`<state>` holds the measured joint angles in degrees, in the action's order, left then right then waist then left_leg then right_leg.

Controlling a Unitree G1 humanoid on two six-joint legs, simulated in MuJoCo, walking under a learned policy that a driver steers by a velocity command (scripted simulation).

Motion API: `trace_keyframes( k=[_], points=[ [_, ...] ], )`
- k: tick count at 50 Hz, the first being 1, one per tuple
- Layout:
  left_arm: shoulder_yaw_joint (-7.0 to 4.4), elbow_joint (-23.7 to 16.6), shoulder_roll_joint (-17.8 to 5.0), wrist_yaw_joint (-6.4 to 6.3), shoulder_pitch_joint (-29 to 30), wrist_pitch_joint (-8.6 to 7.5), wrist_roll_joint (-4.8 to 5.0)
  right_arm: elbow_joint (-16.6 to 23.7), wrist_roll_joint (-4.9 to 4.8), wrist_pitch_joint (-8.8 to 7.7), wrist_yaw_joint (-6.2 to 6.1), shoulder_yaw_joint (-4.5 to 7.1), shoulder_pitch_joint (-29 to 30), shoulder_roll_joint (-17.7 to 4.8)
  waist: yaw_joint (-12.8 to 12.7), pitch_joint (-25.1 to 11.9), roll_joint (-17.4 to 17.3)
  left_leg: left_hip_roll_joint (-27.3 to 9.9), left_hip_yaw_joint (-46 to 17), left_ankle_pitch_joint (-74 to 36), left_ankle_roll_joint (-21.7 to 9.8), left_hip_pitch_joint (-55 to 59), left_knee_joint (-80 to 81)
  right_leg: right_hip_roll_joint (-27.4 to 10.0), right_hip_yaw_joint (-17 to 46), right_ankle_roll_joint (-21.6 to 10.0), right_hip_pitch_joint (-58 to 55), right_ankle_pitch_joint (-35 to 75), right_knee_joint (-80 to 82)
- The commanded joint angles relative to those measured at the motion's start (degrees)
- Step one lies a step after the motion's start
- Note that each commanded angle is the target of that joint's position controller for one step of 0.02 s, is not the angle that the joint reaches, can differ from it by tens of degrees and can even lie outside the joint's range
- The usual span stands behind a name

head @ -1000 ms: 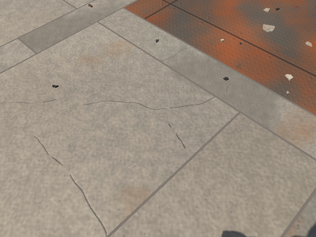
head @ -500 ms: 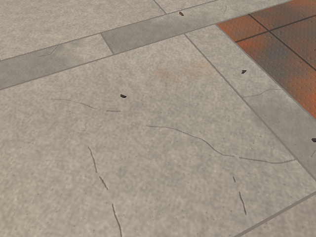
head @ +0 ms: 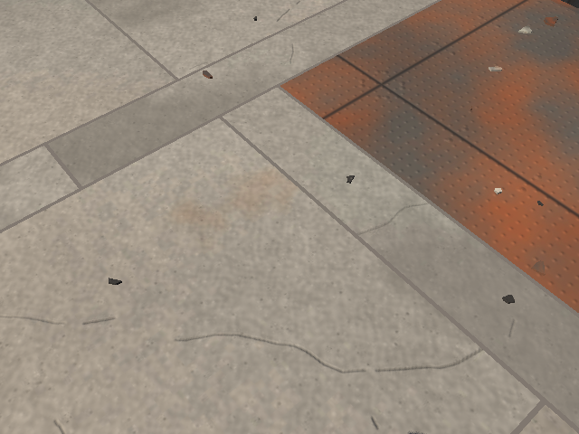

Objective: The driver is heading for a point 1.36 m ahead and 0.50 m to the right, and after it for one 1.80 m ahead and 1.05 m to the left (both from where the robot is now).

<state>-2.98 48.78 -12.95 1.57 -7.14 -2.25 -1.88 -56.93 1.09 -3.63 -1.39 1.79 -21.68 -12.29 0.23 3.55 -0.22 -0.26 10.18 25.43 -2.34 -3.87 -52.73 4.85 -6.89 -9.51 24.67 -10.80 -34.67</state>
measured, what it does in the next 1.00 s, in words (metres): walks ahead, turning right: left foot, then right foot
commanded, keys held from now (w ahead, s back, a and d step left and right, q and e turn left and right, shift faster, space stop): w+e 1.00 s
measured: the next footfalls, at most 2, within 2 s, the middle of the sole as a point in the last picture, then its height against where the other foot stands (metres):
left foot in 0.48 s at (269, 429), level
right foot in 1.00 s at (412, 376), level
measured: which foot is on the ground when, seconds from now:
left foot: up 0.00-0.46, down 0.48-1.00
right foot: down 0.00-0.48, up 0.50-0.98, down 1.00-1.00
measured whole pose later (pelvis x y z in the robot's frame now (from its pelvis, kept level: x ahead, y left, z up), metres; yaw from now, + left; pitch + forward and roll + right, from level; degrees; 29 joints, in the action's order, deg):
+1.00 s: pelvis +0.50 -0.11 +0.00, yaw -36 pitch +2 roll +1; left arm -1.9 38.8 -14.9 4.2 -1.2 -0.6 -3.0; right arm -50.6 1.2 -3.2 -0.4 2.7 -23.4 -15.3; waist 3.7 2.7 0.4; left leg -4.8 16.5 26.3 2.9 2.9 -25.3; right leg 0.5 -4.9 -7.4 28.0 -10.8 -33.2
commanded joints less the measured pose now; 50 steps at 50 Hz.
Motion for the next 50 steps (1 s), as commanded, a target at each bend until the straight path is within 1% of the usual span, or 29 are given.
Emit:
trace_keyframes(
  k=[1, 2, 3, 4, 6, 8, 13, 18, 20, 21, 22, 23, 24, 25, 26, 27, 28, 29, 30, 31, 33, 35, 38, 41, 44, 46, 48, 49, 50],
  points=[
    [-4.4, 2.1, -14.1, -1.05, -14.9, 0.76, 1.75, 10.4, -0.26, -2.77, 1.33, 1.18, 7.6, -7.6, -5.8, -9.6, 3.1, -0.8, -14.3, -2.7, -0.1, -40.0, -31.6, -23.0, 40.9, -16.0, -35.6, 1.3, 18.5],
    [-3.53, 2.0, -10.4, -1.11, -12.5, 0.69, 1.67, 10.5, -0.49, -3.28, 1.41, 1.18, 7.7, -8.0, -3.6, -5.2, -1.3, -2.7, -13.5, -6.2, 0.1, -37.9, -26.5, -21.1, 35.9, -13.2, -28.4, 5.0, 20.0],
    [-2.87, 1.7, -8.3, -1.33, -10.2, 0.42, 1.5, 10.1, -0.15, -2.9, 1.31, 1.29, 7.2, -7.8, -1.0, -1.8, -3.7, -4.2, -13.1, -7.2, 0.8, -34.7, -21.8, -18.1, 30.8, -10.5, -22.1, 10.5, 20.9],
    [-2.32, 1.6, -7.0, -1.66, -9.1, 0.01, 1.78, 10.3, 0.89, -1.73, 1.39, 1.14, 6.3, -7.3, 0.7, -1.5, -3.1, -5.0, -13.1, -7.5, 2.0, -31.3, -18.7, -15.5, 27.1, -9.2, -18.0, 14.2, 21.6],
    [-2.3, 1.7, -8.2, -1.64, -9.7, -1.2, 2.07, 10.7, 1.86, 0.42, 1.79, 0.89, 5.5, -6.2, 1.8, -2.4, -1.0, -5.5, -12.0, -7.7, 3.7, -28.4, -14.0, -12.7, 23.2, -8.3, -14.9, 19.8, 22.0],
    [-2.8, 1.7, -10.2, -1.56, -11.4, -1.72, 2.04, 12.1, 1.84, 1.34, 2.08, 0.7, 8.1, -5.8, 1.4, -2.2, 0.4, -5.6, -10.5, -10.6, 5.1, -29.2, -8.9, -10.9, 21.5, -7.6, -13.5, 21.7, 22.6],
    [-3.01, 1.7, -10.6, -1.47, -17.1, -1.2, 2.04, 16.6, 1.28, 1.64, 2.33, 0.37, 19.8, -6.2, -3.4, -1.4, 3.4, -4.7, -9.8, -20.9, 6.2, -34.4, 5.1, -9.2, 22.6, -4.1, -18.7, 21.7, 21.8],
    [-3.19, 1.3, -11.4, -2.02, -20.5, -0.8, 1.18, 20.0, 0.71, 0.73, 2.65, -0.26, 27.3, -6.7, -6.2, -1.5, 4.2, -1.8, -10.2, -22.7, 4.8, -35.0, 14.8, -10.7, 26.1, -3.6, -25.9, 26.0, 17.7],
    [-3.41, 0.5, -12.2, -2.46, -19.2, -0.85, 0.9, 20.6, 0.51, 0.16, 2.61, -0.17, 26.4, -7.8, -4.9, -1.6, 4.9, -1.0, -11.3, -21.3, 3.6, -30.6, 19.2, -11.7, 28.0, -2.4, -26.3, 27.5, 15.5],
    [-3.56, -0.3, -12.9, -2.59, -17.2, -0.93, 0.84, 20.0, 0.4, -0.12, 2.44, 0.09, 23.3, -8.7, -3.0, -2.1, 5.2, -0.2, -11.5, -19.5, 2.7, -25.1, 21.6, -11.7, 28.2, -1.3, -24.6, 29.4, 13.9],
    [-3.7, -1.0, -13.6, -2.45, -15.0, -1.15, 0.77, 18.5, 0.3, -0.44, 2.02, 0.64, 18.0, -10.1, -0.5, -4.0, 5.4, 1.4, -11.0, -17.1, 1.7, -17.0, 23.0, -10.9, 28.0, 0.0, -22.2, 34.5, 9.9],
    [-3.7, -1.3, -13.9, -1.93, -13.6, -1.51, 1.13, 16.2, 0.37, -1.02, 1.4, 1.36, 10.3, -11.5, 3.3, -7.8, 3.2, 1.8, -10.6, -18.2, 0.4, -6.7, 26.4, -8.2, 26.4, 1.4, -20.0, 36.5, 1.2],
    [-2.95, -2.3, -11.3, -1.25, -13.6, -2.06, 1.84, 15.3, 1.37, -1.68, 0.48, 2.28, 1.9, -14.7, 6.8, -14.6, -1.2, -6.4, -18.4, -11.9, -2.0, 6.8, 28.3, -4.5, 23.4, 2.7, -13.4, 26.7, -12.4],
    [-1.52, -4.4, -5.0, -1.26, -17.1, -2.21, 3.3, 15.7, 2.81, -1.31, -0.23, 3.29, -2.0, -19.4, 5.6, -20.7, -12.0, -22.4, -40.1, -4.8, -6.0, 20.2, 32.0, 3.1, 16.2, 4.5, 2.1, -9.8, -28.9],
    [-1.8, -4.7, -8.6, -1.48, -20.6, -1.66, 1.91, 15.7, 1.75, -0.31, 0.1, 3.74, 1.2, -19.2, 1.7, -21.9, -16.6, -26.2, -56.8, -0.1, -10.4, 18.2, 36.6, 2.2, 14.2, 4.2, 10.0, -20.2, -36.9],
    [-2.09, -3.0, -10.5, -1.64, -18.6, -0.74, 0.77, 17.0, 1.26, 0.1, 0.4, 2.58, 5.9, -13.0, 0.6, -12.8, -6.7, -24.0, -48.7, 4.8, -9.8, 10.2, 37.2, -2.2, 14.1, 4.3, 12.1, -15.2, -39.5],
    [-1.93, -3.2, -9.9, -0.99, -14.8, -0.46, 0.43, 17.0, 0.86, 0.05, 0.68, 1.63, 8.4, -9.1, 0.9, -6.7, -1.5, -20.3, -38.8, 1.0, -8.5, 2.9, 38.5, -4.0, 13.1, 4.8, 11.2, -10.9, -37.1],
    [-1.82, -3.5, -8.8, -0.47, -13.7, -0.11, 0.43, 16.7, 1.06, -0.09, 0.72, 1.28, 9.2, -8.1, 0.0, -4.3, -2.6, -17.5, -31.7, -5.0, -6.7, -1.2, 40.0, -5.6, 12.5, 5.3, 9.8, -9.2, -34.5],
    [-1.8, -3.9, -8.4, 0.1, -13.0, 0.51, -0.21, 15.7, 0.91, -0.5, 0.58, 1.18, 8.2, -8.0, -0.4, -3.1, -5.2, -15.8, -26.7, -10.8, -6.1, -3.6, 40.9, -6.8, 12.1, 5.9, 8.8, -8.5, -32.9],
    [-1.6, -3.9, -7.9, 0.56, -13.0, 1.19, -0.37, 14.9, 0.65, -1.0, 0.73, 1.26, 7.4, -8.2, -0.7, -2.7, -5.7, -14.6, -22.9, -15.6, -5.8, -4.7, 41.6, -7.0, 11.4, 6.2, 8.1, -7.6, -32.9],
    [-1.36, -5.4, -7.2, 1.21, -11.0, 1.86, -0.2, 13.8, 0.02, -2.13, 1.25, 1.59, 5.5, -8.7, -0.9, -3.3, -5.9, -15.2, -18.9, -22.9, -6.6, -3.9, 42.5, -7.6, 10.9, 6.5, 9.9, -5.5, -32.2],
    [-1.1, -7.0, -6.7, 1.74, -7.3, 2.13, -0.2, 13.2, -0.11, -2.53, 1.46, 1.91, 4.5, -9.1, -0.6, -2.7, -5.2, -15.5, -15.3, -24.7, -7.2, -2.8, 44.0, -8.5, 10.7, 7.1, 13.5, -2.3, -30.5],
    [-0.57, -9.3, -5.9, 2.35, -1.5, 2.05, -0.09, 12.0, 0.03, -2.37, 1.53, 2.1, 3.1, -9.1, 0.2, -1.1, -4.9, -14.5, -9.4, -27.6, -6.9, -1.5, 44.8, -9.0, 9.2, 7.9, 16.2, 3.4, -23.5],
    [0.31, -11.3, -4.5, 3.13, 4.0, 1.66, 0.06, 11.3, 0.0, -2.28, 1.51, 2.38, 2.4, -9.8, 1.3, -0.1, -4.9, -13.4, -3.9, -29.1, -5.6, -1.7, 44.4, -9.0, 6.3, 7.5, 12.5, 9.3, -12.5],
    [0.52, -13.0, -4.8, 3.57, 8.1, 1.68, -0.23, 10.3, -0.04, -1.88, 1.15, 2.89, 0.2, -11.3, 2.4, 0.9, -4.9, -14.8, -1.4, -31.5, -4.5, 1.2, 43.4, -8.4, 3.0, 5.8, 9.5, 7.0, -5.4],
    [0.3, -13.8, -5.5, 3.4, 9.1, 1.75, -0.68, 9.3, 0.0, -1.07, 0.89, 3.15, -1.4, -12.3, 2.6, 0.9, -5.1, -15.8, 0.2, -38.7, -3.8, 5.1, 39.9, -6.8, 1.1, 4.2, 8.1, 2.2, -2.3],
    [-0.33, -13.2, -6.5, 2.73, 5.6, 1.66, -1.1, 8.7, 0.11, -0.11, 0.58, 3.47, -2.1, -14.0, 0.7, -2.2, -5.9, -16.0, 2.6, -57.3, -3.1, 7.9, 29.6, -2.8, -0.9, 1.8, 1.8, -4.3, -0.1],
    [-1.0, -11.4, -7.4, 2.21, -0.9, 1.2, -1.29, 8.7, -0.03, 0.48, 0.49, 3.49, -2.1, -14.6, -2.2, -6.1, -5.2, -15.6, 3.8, -61.8, -2.7, 7.0, 19.4, -0.1, -1.3, 0.2, -5.8, -5.0, 2.4],
    [-2.23, -7.9, -9.5, 1.34, -11.3, 0.72, -1.72, 9.5, 0.02, 0.77, 0.51, 3.21, -1.7, -14.1, -6.7, -12.2, -2.0, -14.1, 5.0, -54.5, -1.1, -0.2, 5.0, 0.2, 1.3, -1.8, -19.9, -3.8, 5.6]
  ],
)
